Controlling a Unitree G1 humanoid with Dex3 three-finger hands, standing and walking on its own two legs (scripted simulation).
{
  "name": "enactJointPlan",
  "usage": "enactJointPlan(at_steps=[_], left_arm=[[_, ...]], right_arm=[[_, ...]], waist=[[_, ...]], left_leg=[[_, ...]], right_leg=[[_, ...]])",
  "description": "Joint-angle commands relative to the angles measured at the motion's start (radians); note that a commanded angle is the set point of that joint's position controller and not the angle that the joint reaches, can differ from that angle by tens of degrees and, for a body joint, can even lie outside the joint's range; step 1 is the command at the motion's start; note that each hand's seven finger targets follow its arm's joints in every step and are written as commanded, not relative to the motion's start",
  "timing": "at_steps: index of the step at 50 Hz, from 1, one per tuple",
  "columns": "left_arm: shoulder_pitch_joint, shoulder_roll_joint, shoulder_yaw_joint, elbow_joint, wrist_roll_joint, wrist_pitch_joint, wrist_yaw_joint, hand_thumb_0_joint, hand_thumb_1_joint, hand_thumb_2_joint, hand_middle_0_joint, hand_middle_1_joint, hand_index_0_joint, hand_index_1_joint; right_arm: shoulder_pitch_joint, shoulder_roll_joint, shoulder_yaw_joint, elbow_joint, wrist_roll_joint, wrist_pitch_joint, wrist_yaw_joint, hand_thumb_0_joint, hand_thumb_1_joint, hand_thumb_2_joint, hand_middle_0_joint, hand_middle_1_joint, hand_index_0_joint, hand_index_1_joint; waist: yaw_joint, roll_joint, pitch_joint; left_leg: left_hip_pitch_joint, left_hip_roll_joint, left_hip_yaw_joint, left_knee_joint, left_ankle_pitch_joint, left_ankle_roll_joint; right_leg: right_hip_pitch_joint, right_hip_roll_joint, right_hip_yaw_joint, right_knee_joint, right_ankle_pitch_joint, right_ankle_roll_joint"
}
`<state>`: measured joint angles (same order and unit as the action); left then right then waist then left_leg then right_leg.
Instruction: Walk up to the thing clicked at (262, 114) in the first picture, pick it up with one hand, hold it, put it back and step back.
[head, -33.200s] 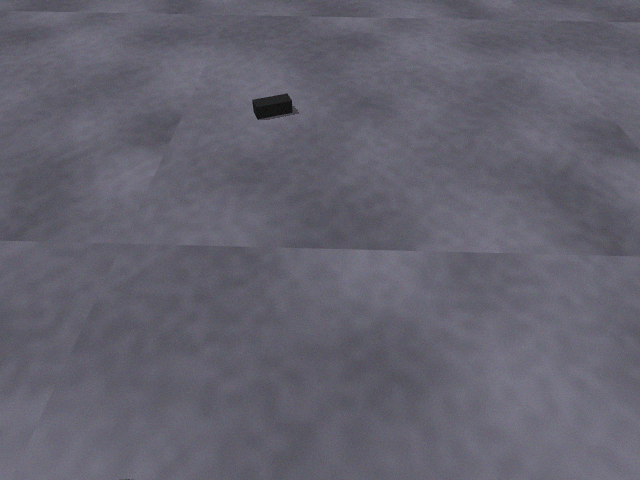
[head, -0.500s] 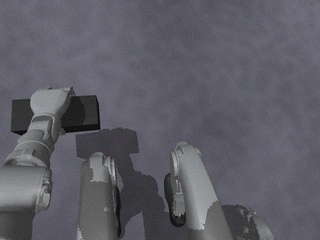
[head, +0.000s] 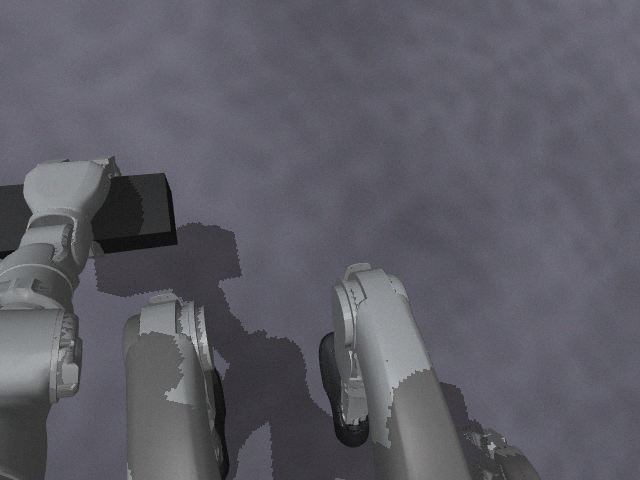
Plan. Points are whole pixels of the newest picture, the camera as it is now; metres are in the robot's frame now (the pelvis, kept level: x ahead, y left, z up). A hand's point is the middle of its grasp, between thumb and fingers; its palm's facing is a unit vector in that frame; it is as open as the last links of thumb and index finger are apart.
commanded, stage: crouch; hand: left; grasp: from above
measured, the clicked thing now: (91, 218) +0.45 +0.25 -0.21
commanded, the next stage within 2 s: lower in 0.18 s
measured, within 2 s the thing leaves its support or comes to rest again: rests again in 1.92 s
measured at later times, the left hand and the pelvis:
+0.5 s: hand (97, 217) +0.46 +0.25 -0.22, palm faces -0.49 -0.04 -0.87, open 11.6 cm; pelvis +0.00 +0.00 -0.04, yaw -1 degrees
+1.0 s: hand (112, 217) +0.47 +0.24 -0.28, palm faces -0.46 -0.06 -0.88, open 11.6 cm; pelvis +0.00 +0.00 -0.07, yaw -4 degrees
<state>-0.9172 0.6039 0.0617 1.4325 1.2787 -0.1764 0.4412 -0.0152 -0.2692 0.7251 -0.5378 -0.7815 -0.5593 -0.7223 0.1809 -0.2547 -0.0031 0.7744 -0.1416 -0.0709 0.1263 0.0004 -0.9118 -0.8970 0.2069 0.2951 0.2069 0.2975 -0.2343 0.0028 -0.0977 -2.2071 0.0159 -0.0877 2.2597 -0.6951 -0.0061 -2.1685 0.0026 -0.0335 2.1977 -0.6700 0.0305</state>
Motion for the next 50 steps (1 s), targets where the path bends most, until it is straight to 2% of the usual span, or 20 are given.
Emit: enactJointPlan(at_steps=[1,9,11,15,19,25,29,32,33,34,35,36,37,40,43,45,46,47,48,50], left_arm=[[-0.405,0.277,0.037,-0.151,-0.007,0.0,0.052,0.0,0.586,1.166,-0.967,-0.928,-0.953,-0.943],[-0.411,0.274,0.026,-0.107,-0.011,0.001,0.051,0.0,0.615,1.174,-0.997,-0.922,-0.978,-0.942],[-0.406,0.282,0.035,-0.101,-0.008,0.003,0.054,0.0,0.623,1.188,-1.004,-0.925,-0.984,-0.946],[-0.408,0.301,0.035,-0.126,-0.021,0.0,0.044,0.0,0.597,1.215,-1.017,-0.893,-0.983,-0.928],[-0.427,0.295,0.023,-0.078,-0.014,-0.012,0.042,0.0,0.587,1.19,-1.005,-0.882,-0.973,-0.915],[-0.412,0.317,0.033,-0.047,0.001,-0.033,0.066,0.0,0.604,1.192,-1.005,-0.908,-0.98,-0.935],[-0.41,0.346,0.051,-0.065,0.009,-0.039,0.093,0.0,0.623,1.205,-1.012,-0.932,-0.988,-0.956],[-0.441,0.368,0.066,-0.077,0.018,-0.035,0.112,0.0,0.613,1.208,-1.008,-0.92,-0.98,-0.948],[-0.425,0.374,0.069,-0.079,0.023,-0.034,0.117,0.0,0.605,1.197,-1.004,-0.912,-0.976,-0.94],[-0.398,0.352,0.064,-0.031,0.02,-0.028,0.121,0.0,0.597,1.188,-0.996,-0.912,-0.97,-0.939],[-0.45,0.383,0.074,-0.097,0.019,-0.032,0.125,0.0,0.595,1.184,-0.974,-0.894,-0.954,-0.914],[-0.408,0.394,0.087,-0.064,0.021,-0.028,0.131,0.0,0.565,1.195,-0.971,-0.882,-0.943,-0.91],[-0.368,0.362,0.071,-0.019,0.019,-0.022,0.132,0.0,0.557,1.172,-0.955,-0.877,-0.931,-0.901],[-0.436,0.358,0.051,-0.005,0.022,-0.025,0.137,0.0,0.538,1.179,-0.935,-0.901,-0.914,-0.922],[-0.381,0.398,0.08,0.006,0.014,-0.021,0.144,0.0,0.535,1.183,-0.931,-0.901,-0.91,-0.922],[-0.421,0.419,0.089,-0.019,0.013,-0.029,0.15,0.0,0.558,1.155,-0.931,-0.921,-0.92,-0.931],[-0.349,0.391,0.077,0.046,0.015,-0.02,0.148,0.0,0.557,1.159,-0.936,-0.915,-0.923,-0.928],[-0.427,0.394,0.069,0.007,0.015,-0.028,0.147,0.0,0.568,1.16,-0.933,-0.926,-0.923,-0.935],[-0.421,0.432,0.096,0.007,0.019,-0.036,0.153,0.0,0.574,1.159,-0.944,-0.916,-0.931,-0.928],[-0.406,0.416,0.086,0.046,0.024,-0.036,0.155,0.0,0.587,1.143,-0.948,-0.914,-0.939,-0.923]], right_arm=[[0.208,-0.234,-0.071,-0.014,0.001,-0.013,-0.013,0.0,-0.909,-0.904,0.2,0.3,0.2,0.3],[0.199,-0.251,-0.057,-0.008,-0.001,-0.019,-0.011,0.0,-0.909,-0.904,0.2,0.3,0.2,0.3],[0.213,-0.252,-0.048,-0.013,-0.007,-0.02,-0.007,0.0,-0.909,-0.904,0.2,0.3,0.199,0.3],[0.208,-0.254,-0.043,-0.016,-0.003,-0.018,-0.004,0.0,-0.905,-0.901,0.2,0.3,0.2,0.3],[0.211,-0.259,-0.03,-0.007,-0.008,-0.016,-0.002,0.0,-0.904,-0.9,0.2,0.3,0.2,0.3],[0.203,-0.27,-0.012,-0.008,-0.021,-0.026,0.007,0.0,-0.905,-0.9,0.2,0.3,0.2,0.3],[0.188,-0.276,-0.015,-0.012,-0.025,-0.027,0.01,0.0,-0.905,-0.9,0.2,0.3,0.2,0.3],[0.187,-0.283,-0.009,-0.01,-0.04,-0.036,0.016,0.0,-0.904,-0.9,0.2,0.3,0.2,0.3],[0.186,-0.281,-0.008,-0.008,-0.041,-0.035,0.018,0.0,-0.903,-0.9,0.2,0.3,0.2,0.3],[0.187,-0.286,-0.005,-0.009,-0.043,-0.039,0.021,0.0,-0.906,-0.9,0.2,0.3,0.2,0.3],[0.184,-0.285,-0.005,-0.008,-0.046,-0.04,0.025,0.0,-0.891,-0.894,0.201,0.3,0.201,0.3],[0.188,-0.293,-0.005,-0.006,-0.045,-0.039,0.023,0.0,-0.893,-0.896,0.201,0.3,0.2,0.3],[0.176,-0.289,-0.003,-0.015,-0.044,-0.04,0.024,0.0,-0.891,-0.894,0.201,0.3,0.2,0.3],[0.186,-0.285,0.015,0.002,-0.058,-0.049,0.035,0.0,-0.893,-0.895,0.201,0.3,0.201,0.3],[0.192,-0.295,0.025,0.002,-0.056,-0.052,0.042,0.0,-0.891,-0.894,0.201,0.3,0.2,0.3],[0.194,-0.3,0.029,0.004,-0.065,-0.058,0.05,0.0,-0.893,-0.894,0.201,0.3,0.2,0.3],[0.184,-0.299,0.033,0.0,-0.06,-0.057,0.05,0.0,-0.893,-0.894,0.201,0.3,0.2,0.3],[0.183,-0.299,0.036,0.002,-0.067,-0.062,0.055,0.0,-0.892,-0.894,0.201,0.3,0.2,0.3],[0.182,-0.316,0.035,-0.012,-0.07,-0.065,0.055,0.0,-0.891,-0.894,0.201,0.3,0.2,0.3],[0.173,-0.313,0.043,-0.012,-0.073,-0.072,0.063,0.0,-0.892,-0.895,0.201,0.3,0.201,0.3]], waist=[[-0.009,0.253,-0.71],[-0.012,0.292,-0.673],[-0.024,0.275,-0.674],[-0.017,0.272,-0.699],[-0.04,0.255,-0.647],[-0.053,0.272,-0.635],[-0.044,0.313,-0.654],[-0.069,0.335,-0.626],[-0.056,0.343,-0.644],[-0.071,0.335,-0.605],[-0.067,0.348,-0.637],[-0.06,0.339,-0.629],[-0.056,0.337,-0.622],[-0.096,0.324,-0.583],[-0.07,0.309,-0.624],[-0.089,0.334,-0.618],[-0.075,0.321,-0.596],[-0.108,0.327,-0.592],[-0.103,0.325,-0.592],[-0.106,0.339,-0.564]], left_leg=[[0.501,-0.026,0.078,-0.204,0.178,0.034],[0.501,-0.022,0.062,-0.188,0.152,0.026],[0.476,-0.026,0.067,-0.173,0.163,0.029],[0.45,-0.026,0.075,-0.149,0.188,0.034],[0.394,-0.025,0.069,-0.123,0.178,0.035],[0.413,-0.024,0.057,-0.092,0.193,0.03],[0.416,-0.021,0.059,-0.078,0.201,0.026],[0.423,-0.018,0.054,-0.057,0.189,0.026],[0.418,-0.019,0.055,-0.058,0.194,0.027],[0.406,-0.02,0.053,-0.054,0.191,0.025],[0.41,-0.018,0.052,-0.053,0.185,0.027],[0.404,-0.018,0.048,-0.054,0.184,0.026],[0.39,-0.018,0.051,-0.053,0.179,0.027],[0.355,-0.016,0.048,-0.021,0.171,0.03],[0.357,-0.016,0.043,-0.012,0.209,0.032],[0.359,-0.015,0.04,-0.006,0.227,0.028],[0.357,-0.015,0.037,-0.01,0.223,0.027],[0.349,-0.013,0.038,0.012,0.228,0.03],[0.349,-0.013,0.033,0.011,0.23,0.029],[0.35,-0.013,0.032,0.016,0.218,0.026]], right_leg=[[0.346,0.024,-0.069,-0.225,0.214,-0.063],[0.261,0.024,-0.09,-0.174,0.184,-0.072],[0.293,0.023,-0.091,-0.174,0.197,-0.067],[0.327,0.028,-0.086,-0.164,0.23,-0.062],[0.3,0.031,-0.097,-0.147,0.221,-0.06],[0.279,0.036,-0.114,-0.106,0.236,-0.06],[0.273,0.042,-0.117,-0.082,0.245,-0.063],[0.237,0.04,-0.129,-0.066,0.236,-0.063],[0.253,0.043,-0.126,-0.069,0.242,-0.063],[0.236,0.038,-0.132,-0.059,0.238,-0.063],[0.245,0.043,-0.132,-0.061,0.234,-0.063],[0.24,0.042,-0.137,-0.058,0.23,-0.063],[0.242,0.044,-0.134,-0.06,0.227,-0.063],[0.236,0.049,-0.14,-0.048,0.229,-0.06],[0.291,0.054,-0.139,-0.049,0.263,-0.054],[0.287,0.054,-0.148,-0.031,0.282,-0.056],[0.275,0.054,-0.152,-0.029,0.273,-0.058],[0.268,0.058,-0.154,-0.023,0.289,-0.055],[0.272,0.055,-0.159,-0.027,0.286,-0.057],[0.254,0.056,-0.163,-0.013,0.275,-0.058]])
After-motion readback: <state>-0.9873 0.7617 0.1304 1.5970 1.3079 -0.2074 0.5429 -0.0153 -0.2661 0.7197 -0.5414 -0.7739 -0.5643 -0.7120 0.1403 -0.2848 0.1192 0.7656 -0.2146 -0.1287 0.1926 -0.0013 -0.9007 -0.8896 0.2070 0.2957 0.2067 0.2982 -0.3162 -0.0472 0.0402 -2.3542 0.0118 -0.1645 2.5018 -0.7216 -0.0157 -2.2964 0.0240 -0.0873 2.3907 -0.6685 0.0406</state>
